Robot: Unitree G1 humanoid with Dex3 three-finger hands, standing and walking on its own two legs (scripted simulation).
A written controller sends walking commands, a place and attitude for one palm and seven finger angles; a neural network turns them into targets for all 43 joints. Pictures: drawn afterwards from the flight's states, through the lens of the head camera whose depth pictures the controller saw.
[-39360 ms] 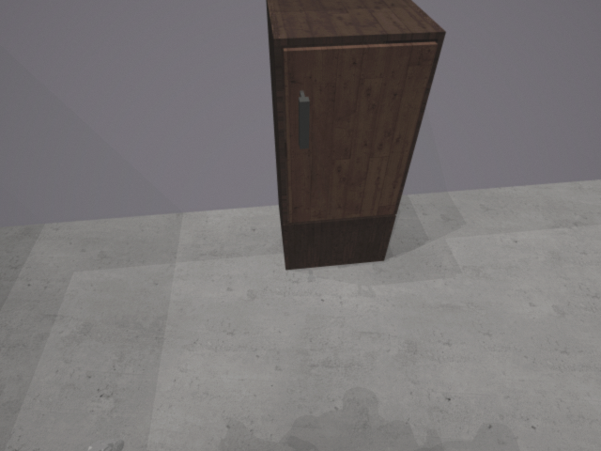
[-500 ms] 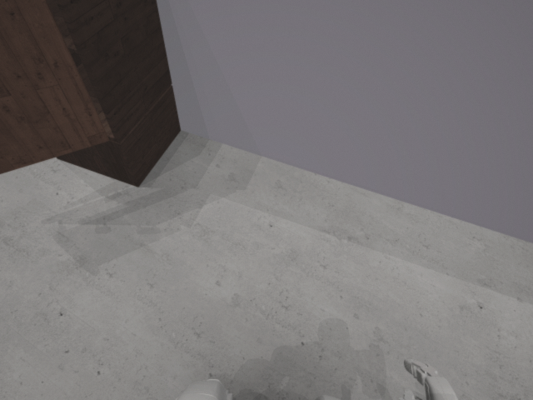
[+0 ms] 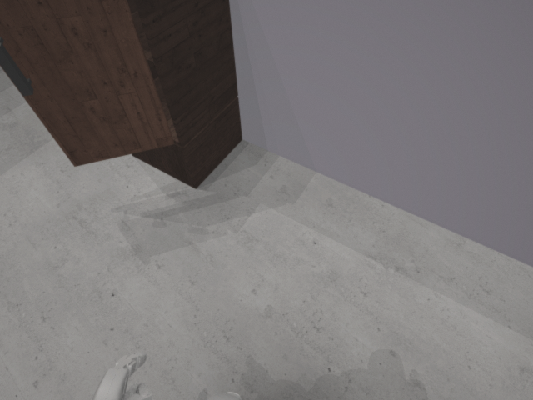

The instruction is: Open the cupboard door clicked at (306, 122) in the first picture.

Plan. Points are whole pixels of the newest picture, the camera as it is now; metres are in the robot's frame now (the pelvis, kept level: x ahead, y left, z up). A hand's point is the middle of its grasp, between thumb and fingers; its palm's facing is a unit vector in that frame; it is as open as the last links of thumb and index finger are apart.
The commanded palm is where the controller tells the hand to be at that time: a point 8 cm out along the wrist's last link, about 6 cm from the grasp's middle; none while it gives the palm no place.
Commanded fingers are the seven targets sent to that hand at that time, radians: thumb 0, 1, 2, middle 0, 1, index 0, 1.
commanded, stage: turn to face it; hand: left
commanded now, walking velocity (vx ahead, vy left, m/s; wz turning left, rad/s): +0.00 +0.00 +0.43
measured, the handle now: (14, 66) +0.89 +0.72 -0.03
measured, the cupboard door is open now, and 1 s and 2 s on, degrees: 50 50 50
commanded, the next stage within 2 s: take the last steps up to it in 0.26 s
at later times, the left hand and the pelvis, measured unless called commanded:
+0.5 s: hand out of the picture -0.03 +0.22 -0.18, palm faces +0.29 -0.93 -0.22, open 7.4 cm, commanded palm none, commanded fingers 0.00 0.90 0.90 -0.20 -0.30 -0.20 -0.30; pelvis +0.02 +0.02 +0.00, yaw +13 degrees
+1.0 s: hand out of the picture +0.07 +0.22 -0.15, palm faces +0.41 -0.89 -0.20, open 7.4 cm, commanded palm none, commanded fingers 0.00 0.90 0.90 -0.20 -0.30 -0.20 -0.30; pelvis +0.12 +0.05 +0.02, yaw +22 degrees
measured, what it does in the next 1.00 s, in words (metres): walks ahead, turning left: left foot, then right foot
